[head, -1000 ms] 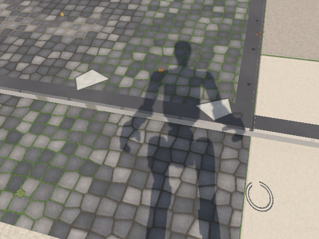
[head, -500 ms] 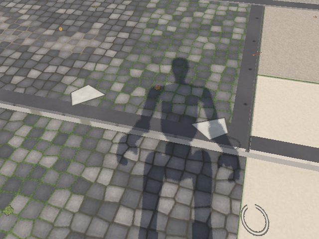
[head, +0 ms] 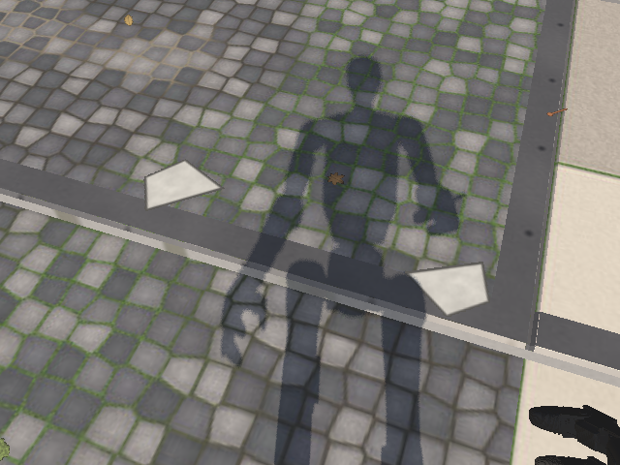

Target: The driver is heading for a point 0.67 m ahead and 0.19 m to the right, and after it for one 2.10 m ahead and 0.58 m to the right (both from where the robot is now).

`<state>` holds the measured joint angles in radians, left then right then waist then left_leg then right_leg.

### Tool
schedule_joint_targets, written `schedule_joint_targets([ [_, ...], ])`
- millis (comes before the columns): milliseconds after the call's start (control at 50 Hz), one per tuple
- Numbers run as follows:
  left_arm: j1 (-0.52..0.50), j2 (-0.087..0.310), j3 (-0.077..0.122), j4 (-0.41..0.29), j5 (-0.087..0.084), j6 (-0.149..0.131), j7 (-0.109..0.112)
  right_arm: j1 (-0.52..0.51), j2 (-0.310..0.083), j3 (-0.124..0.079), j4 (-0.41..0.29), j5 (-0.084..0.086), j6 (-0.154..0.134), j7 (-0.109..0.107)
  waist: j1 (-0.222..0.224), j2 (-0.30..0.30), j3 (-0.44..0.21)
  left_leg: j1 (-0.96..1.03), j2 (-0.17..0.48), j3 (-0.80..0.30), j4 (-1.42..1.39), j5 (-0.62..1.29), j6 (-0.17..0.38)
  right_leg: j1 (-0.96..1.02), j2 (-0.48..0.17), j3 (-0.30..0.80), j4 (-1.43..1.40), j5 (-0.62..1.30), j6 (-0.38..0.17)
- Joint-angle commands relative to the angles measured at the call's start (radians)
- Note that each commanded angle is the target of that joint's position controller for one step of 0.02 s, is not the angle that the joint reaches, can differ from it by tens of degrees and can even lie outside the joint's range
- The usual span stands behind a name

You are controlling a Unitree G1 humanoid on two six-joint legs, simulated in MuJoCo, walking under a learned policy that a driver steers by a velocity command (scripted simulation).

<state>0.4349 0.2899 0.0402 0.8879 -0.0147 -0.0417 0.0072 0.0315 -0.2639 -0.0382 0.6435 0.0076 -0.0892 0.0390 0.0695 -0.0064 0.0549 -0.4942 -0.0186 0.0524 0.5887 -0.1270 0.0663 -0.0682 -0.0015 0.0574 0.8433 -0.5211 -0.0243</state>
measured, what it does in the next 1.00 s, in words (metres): climbs, turning right: right foot, then left foot 0.04 m higher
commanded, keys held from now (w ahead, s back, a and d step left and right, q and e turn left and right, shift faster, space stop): w+e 0.86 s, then w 0.06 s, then no key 0.08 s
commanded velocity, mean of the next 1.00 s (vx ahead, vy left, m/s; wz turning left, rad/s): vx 0.49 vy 0.00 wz -0.47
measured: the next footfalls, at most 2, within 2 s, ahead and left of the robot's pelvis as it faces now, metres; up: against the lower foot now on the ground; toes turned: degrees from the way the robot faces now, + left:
right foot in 0.50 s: +0.43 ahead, -0.16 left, +0.00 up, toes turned -17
left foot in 0.86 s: +0.77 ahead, -0.03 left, +0.04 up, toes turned -33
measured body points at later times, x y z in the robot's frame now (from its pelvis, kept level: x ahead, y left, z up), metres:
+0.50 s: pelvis +0.28 -0.04 +0.00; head +0.31 -0.05 +0.45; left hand +0.54 +0.15 -0.08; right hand +0.24 -0.32 -0.13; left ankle +0.11 +0.10 -0.71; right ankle +0.39 -0.15 -0.72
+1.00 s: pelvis +0.55 -0.10 +0.03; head +0.60 -0.14 +0.47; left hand +0.72 +0.14 -0.08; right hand +0.67 -0.42 -0.05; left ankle +0.72 -0.01 -0.69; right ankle +0.39 -0.15 -0.71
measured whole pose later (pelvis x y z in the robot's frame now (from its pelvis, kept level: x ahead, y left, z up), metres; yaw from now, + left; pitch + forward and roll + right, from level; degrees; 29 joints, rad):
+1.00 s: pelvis +0.55 -0.10 +0.03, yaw -29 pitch +4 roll +4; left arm 0.34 0.30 0.06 0.74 -0.03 -0.01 0.02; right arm -0.04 -0.24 -0.03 0.69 -0.01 -0.12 0.04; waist 0.08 -0.06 0.05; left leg -0.45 -0.02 -0.02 0.46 -0.34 0.01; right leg -0.08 0.01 0.25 0.43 -0.36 -0.04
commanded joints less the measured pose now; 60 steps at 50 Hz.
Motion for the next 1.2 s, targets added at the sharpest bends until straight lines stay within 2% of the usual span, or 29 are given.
schedule_joint_targets([
  [20,-0.063,0.161,0.032,-0.12,-0.045,-0.046,-0.007,0.29,-0.14,-0.049,0.03,0.0,-0.004,-0.014,-0.167,0.136,-0.197,0.684,0.367,-0.584,-0.324,-0.336,0.161,-0.652,-0.035,0.082,0.469,0.076,-0.027],
  [40,-0.103,0.142,0.03,-0.126,-0.035,-0.047,-0.002,0.232,-0.127,-0.044,0.033,-0.005,-0.008,-0.014,-0.13,0.051,-0.129,0.546,0.331,-0.468,-0.349,-0.194,0.142,-0.61,-0.082,0.062,0.425,0.163,-0.021],
  [80,-0.07,0.112,0.036,-0.109,-0.019,-0.027,-0.001,0.17,-0.091,-0.038,0.045,-0.024,-0.024,-0.012,-0.066,0.089,-0.087,0.39,0.267,-0.301,-0.407,-0.048,0.122,-0.505,-0.135,0.075,0.355,0.259,-0.007],
  [140,-0.061,0.07,0.034,-0.104,-0.019,0.007,0.004,0.154,-0.09,-0.044,0.081,-0.019,-0.046,-0.012,-0.041,0.077,-0.039,0.305,0.255,-0.172,-0.472,0.047,0.133,-0.507,-0.147,0.071,0.318,0.299,0.015],
  [200,-0.141,0.068,0.036,-0.138,-0.012,0.01,0.006,0.173,-0.115,-0.051,0.113,-0.025,-0.048,-0.021,-0.056,0.056,0.006,0.326,0.246,-0.079,-0.496,0.114,0.132,-0.605,-0.141,0.093,0.202,0.432,0.031],
  [280,-0.258,0.048,0.024,-0.174,-0.007,-0.01,-0.022,0.19,-0.145,-0.053,0.133,-0.02,-0.036,-0.036,-0.1,0.034,0.027,0.376,0.22,0.048,-0.503,0.187,0.102,-0.592,-0.122,0.015,-0.043,0.619,0.028],
  [400,-0.427,0.033,0.011,-0.281,-0.008,-0.015,-0.064,0.287,-0.19,-0.065,0.182,0.001,0.016,-0.046,-0.156,0.022,0.058,0.614,0.292,0.111,-0.406,0.369,0.087,-0.673,-0.094,-0.079,-0.211,0.517,-0.019],
  [460,-0.345,0.085,0.037,-0.298,-0.009,-0.006,-0.072,0.256,-0.231,-0.076,0.17,0.007,0.041,-0.059,-0.078,0.088,-0.038,0.656,0.294,0.151,-0.198,0.843,0.054,-0.498,0.001,-0.162,-0.213,0.364,-0.077],
  [500,-0.068,0.178,0.092,-0.239,-0.011,0.002,-0.055,0.224,-0.23,-0.071,0.155,0.012,0.05,-0.069,0.08,0.067,-0.186,0.502,0.242,0.18,0.192,0.837,0.006,-0.099,0.069,-0.15,-0.302,0.398,-0.15],
  [520,0.035,0.275,0.121,-0.215,-0.01,0.014,-0.031,0.271,-0.145,-0.043,0.123,-0.014,0.037,-0.068,0.078,-0.108,-0.281,0.171,0.157,0.182,0.528,0.31,-0.043,0.236,-0.122,0.173,-0.316,0.379,-0.238],
  [540,-0.018,0.317,0.118,-0.253,-0.007,-0.002,-0.034,0.31,-0.063,-0.009,0.08,-0.02,-0.003,-0.05,-0.011,-0.254,-0.405,-0.177,-0.061,-0.015,0.822,-0.462,-0.083,0.472,-0.335,0.76,-0.476,0.253,-0.432],
  [560,-0.013,0.218,0.091,-0.26,0.0,-0.014,-0.039,0.195,-0.164,-0.032,0.066,0.012,-0.038,-0.03,0.06,-0.118,-0.397,-0.285,0.003,-0.174,0.852,-0.418,-0.058,0.472,-0.323,0.722,-0.541,0.218,-0.384],
  [580,-0.051,0.181,0.079,-0.258,0.003,-0.024,-0.039,0.133,-0.172,-0.031,0.04,0.035,-0.056,-0.022,0.043,-0.072,-0.257,-0.311,0.046,-0.159,0.786,-0.327,-0.035,0.341,-0.287,0.564,-0.55,0.272,-0.337],
  [600,-0.119,0.162,0.074,-0.263,-0.001,-0.028,-0.039,0.13,-0.154,-0.027,0.046,0.019,-0.062,-0.029,-0.014,0.025,-0.168,-0.268,0.092,-0.15,0.678,-0.26,-0.035,0.186,-0.238,0.45,-0.556,0.376,-0.298],
  [640,-0.198,0.118,0.057,-0.292,0.012,-0.03,-0.032,0.155,-0.168,-0.038,0.059,-0.01,-0.042,-0.034,-0.074,-0.002,-0.111,-0.15,0.13,-0.149,0.569,-0.196,-0.058,0.006,-0.183,0.341,-0.593,0.551,-0.277],
  [700,-0.194,0.148,0.065,-0.289,0.003,-0.034,-0.017,0.162,-0.133,-0.031,0.053,-0.027,-0.014,-0.037,-0.092,-0.009,-0.09,-0.113,0.122,-0.116,0.453,-0.135,-0.118,-0.112,-0.15,0.257,-0.623,0.682,-0.285],
  [780,-0.15,0.17,0.071,-0.271,-0.003,-0.019,0.005,0.014,-0.087,-0.01,0.014,-0.022,-0.009,-0.036,-0.039,-0.059,-0.06,-0.05,0.065,-0.088,0.144,0.11,-0.155,-0.195,-0.07,0.165,-0.608,0.576,-0.22],
  [860,-0.074,0.169,0.071,-0.24,-0.017,-0.001,0.008,-0.105,-0.097,-0.008,-0.032,-0.002,-0.012,-0.025,0.01,-0.087,-0.04,-0.053,0.025,-0.105,-0.034,0.105,-0.144,-0.121,-0.11,0.27,-0.565,0.432,-0.193],
  [940,0.108,0.095,0.043,-0.16,-0.029,0.026,0.013,-0.2,-0.108,-0.027,-0.06,-0.015,-0.041,-0.006,0.084,-0.033,-0.095,0.047,-0.017,-0.068,-0.14,0.067,-0.075,0.071,-0.087,0.326,-0.483,0.643,-0.128],
  [980,0.046,0.164,0.054,-0.149,-0.021,0.042,0.025,-0.128,-0.111,-0.046,-0.051,-0.02,-0.058,-0.001,0.005,-0.096,-0.196,0.251,-0.058,-0.037,-0.178,0.142,-0.033,0.077,-0.049,0.264,-0.336,1.113,-0.049],
  [1000,-0.002,0.188,0.059,-0.161,-0.014,0.045,0.027,-0.014,-0.13,-0.059,-0.02,-0.017,-0.062,0.0,-0.055,-0.093,-0.294,0.539,-0.013,-0.09,-0.16,0.285,0.005,-0.083,-0.031,0.259,-0.218,1.209,0.005],
  [1020,-0.049,0.18,0.056,-0.177,0.001,0.037,0.024,0.141,-0.165,-0.076,0.031,0.003,-0.044,-0.006,-0.132,-0.045,-0.412,0.84,0.082,-0.166,-0.133,0.408,0.048,-0.273,-0.014,0.255,-0.077,1.073,0.061],
  [1040,-0.087,0.135,0.044,-0.193,0.018,0.028,0.014,0.266,-0.172,-0.081,0.083,0.02,-0.011,-0.016,-0.191,0.125,-0.456,1.066,0.243,-0.301,-0.132,0.527,0.118,-0.516,0.039,0.227,0.133,0.311,0.11],
  [1060,-0.1,0.111,0.037,-0.2,0.01,0.028,0.012,0.265,-0.152,-0.079,0.088,0.014,0.023,-0.037,-0.186,0.161,-0.432,1.03,0.38,-0.353,-0.101,0.635,0.143,-0.605,0.039,0.186,0.272,-0.124,0.112],
  [1080,-0.146,0.132,0.044,-0.206,-0.009,0.028,0.009,0.187,-0.121,-0.068,0.063,-0.004,0.051,-0.055,-0.178,0.068,-0.331,0.881,0.354,-0.289,-0.113,0.565,0.119,-0.63,-0.006,0.141,0.291,-0.133,0.11],
  [1100,-0.147,0.101,0.039,-0.226,-0.026,0.036,0.007,0.101,-0.103,-0.062,0.062,-0.011,0.069,-0.06,-0.11,0.105,-0.286,0.776,0.325,-0.276,-0.136,0.412,0.113,-0.626,-0.045,0.061,0.222,-0.122,0.108],
  [1120,-0.121,0.072,0.029,-0.22,-0.022,0.051,0.003,0.008,-0.089,-0.055,0.062,-0.012,0.083,-0.054,-0.058,0.143,-0.246,0.603,0.284,-0.231,-0.176,0.294,0.098,-0.5,-0.065,-0.011,0.107,-0.159,0.117],
  [1160,-0.004,0.051,0.028,-0.178,0.005,0.083,-0.007,-0.144,-0.155,-0.072,0.04,-0.009,0.099,-0.037,0.042,0.228,-0.203,0.271,0.203,-0.107,-0.231,0.246,0.069,-0.137,-0.023,-0.118,-0.015,-0.049,0.135],
  [1200,0.134,0.041,0.033,-0.106,0.017,0.091,-0.006,-0.228,-0.129,-0.066,0.032,0.005,0.097,-0.031,0.115,0.22,-0.164,0.098,0.169,-0.084,-0.157,0.081,0.037,0.129,-0.03,-0.121,-0.221,0.308,0.097],
])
